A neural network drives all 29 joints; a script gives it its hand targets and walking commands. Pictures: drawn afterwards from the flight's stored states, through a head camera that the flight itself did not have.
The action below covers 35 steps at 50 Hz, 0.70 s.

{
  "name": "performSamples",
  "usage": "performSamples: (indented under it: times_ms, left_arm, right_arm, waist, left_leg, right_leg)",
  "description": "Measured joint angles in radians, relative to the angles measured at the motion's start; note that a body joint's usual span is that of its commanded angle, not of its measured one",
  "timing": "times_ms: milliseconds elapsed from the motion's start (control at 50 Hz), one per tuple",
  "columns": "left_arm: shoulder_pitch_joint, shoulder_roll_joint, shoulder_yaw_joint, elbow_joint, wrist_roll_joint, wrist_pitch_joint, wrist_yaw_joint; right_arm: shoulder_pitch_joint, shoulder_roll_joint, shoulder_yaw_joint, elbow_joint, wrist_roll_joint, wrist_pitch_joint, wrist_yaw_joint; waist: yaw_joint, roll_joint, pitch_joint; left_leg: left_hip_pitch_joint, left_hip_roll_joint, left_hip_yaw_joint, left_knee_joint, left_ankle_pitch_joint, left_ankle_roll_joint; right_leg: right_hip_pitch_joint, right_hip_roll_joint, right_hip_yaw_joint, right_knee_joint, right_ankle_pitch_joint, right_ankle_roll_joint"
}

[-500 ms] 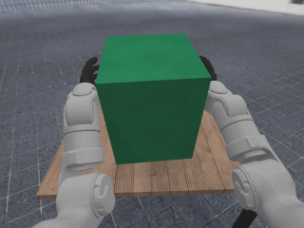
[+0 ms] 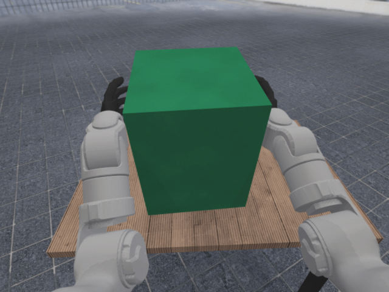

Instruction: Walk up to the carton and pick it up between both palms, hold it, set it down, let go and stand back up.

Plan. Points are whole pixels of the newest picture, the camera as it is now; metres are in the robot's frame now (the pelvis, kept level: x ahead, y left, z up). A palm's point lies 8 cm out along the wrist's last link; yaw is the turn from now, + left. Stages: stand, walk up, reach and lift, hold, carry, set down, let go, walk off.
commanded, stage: hold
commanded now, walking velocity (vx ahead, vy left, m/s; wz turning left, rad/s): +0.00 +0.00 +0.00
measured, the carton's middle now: (192, 131) +0.37 +0.00 +0.21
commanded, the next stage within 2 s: none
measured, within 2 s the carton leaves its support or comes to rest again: neither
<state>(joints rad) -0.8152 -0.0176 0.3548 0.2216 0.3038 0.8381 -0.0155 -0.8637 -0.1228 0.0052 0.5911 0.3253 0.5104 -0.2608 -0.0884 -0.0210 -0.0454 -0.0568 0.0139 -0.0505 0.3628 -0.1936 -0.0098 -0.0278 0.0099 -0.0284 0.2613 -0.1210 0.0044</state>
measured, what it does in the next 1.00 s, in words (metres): stands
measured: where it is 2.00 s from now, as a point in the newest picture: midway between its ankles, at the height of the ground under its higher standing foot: outside the picture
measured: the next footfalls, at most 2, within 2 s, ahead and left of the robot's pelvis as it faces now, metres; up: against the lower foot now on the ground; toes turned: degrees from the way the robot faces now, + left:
none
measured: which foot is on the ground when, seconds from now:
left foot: down 0.00-1.00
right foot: down 0.00-1.00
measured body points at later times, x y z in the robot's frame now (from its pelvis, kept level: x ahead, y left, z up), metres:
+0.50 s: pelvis +0.00 +0.00 +0.00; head -0.07 +0.02 +0.44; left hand +0.38 +0.15 +0.26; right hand +0.38 -0.15 +0.25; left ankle +0.01 +0.12 -0.75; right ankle +0.02 -0.12 -0.75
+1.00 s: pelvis +0.00 +0.00 +0.00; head -0.06 +0.02 +0.45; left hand +0.39 +0.14 +0.25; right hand +0.39 -0.15 +0.24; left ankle +0.01 +0.12 -0.75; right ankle +0.02 -0.12 -0.75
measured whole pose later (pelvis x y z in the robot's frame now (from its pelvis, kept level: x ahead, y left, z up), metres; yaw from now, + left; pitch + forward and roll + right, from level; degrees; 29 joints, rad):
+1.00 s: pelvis +0.00 +0.00 +0.00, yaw +1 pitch -6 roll -1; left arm -0.83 -0.01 0.35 0.26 0.30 0.83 -0.01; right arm -0.87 -0.12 0.00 0.61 0.32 0.51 -0.26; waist -0.10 -0.03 -0.05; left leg -0.07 0.01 -0.06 0.36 -0.19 -0.01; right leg -0.04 0.01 -0.03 0.26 -0.12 0.00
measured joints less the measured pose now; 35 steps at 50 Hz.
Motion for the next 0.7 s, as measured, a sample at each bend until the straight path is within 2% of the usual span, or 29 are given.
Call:
performSamples:
  times_ms: [440, 700]
  left_arm:
    - [-0.013, 0.013, 0.013, 0.032, -0.012, -0.017, -0.006]
    - [-0.037, 0.018, 0.008, 0.06, 0.002, -0.013, -0.006]
  right_arm:
    - [-0.021, 0.006, -0.001, 0.02, -0.018, 0.004, -0.004]
    - [-0.037, 0.002, -0.009, 0.05, -0.013, -0.001, 0.002]
  waist:
    - [-0.005, -0.01, -0.018]
    - [0.006, -0.012, -0.012]
  left_leg:
    - [-0.005, 0.001, -0.005, -0.003, 0.007, -0.003]
    - [-0.005, -0.004, -0.002, 0.001, 0.005, 0.002]
  right_leg:
    - [-0.007, 0.003, 0.001, 0.006, 0.0, -0.003]
    - [-0.004, -0.001, 0.006, 0.003, 0.002, 0.002]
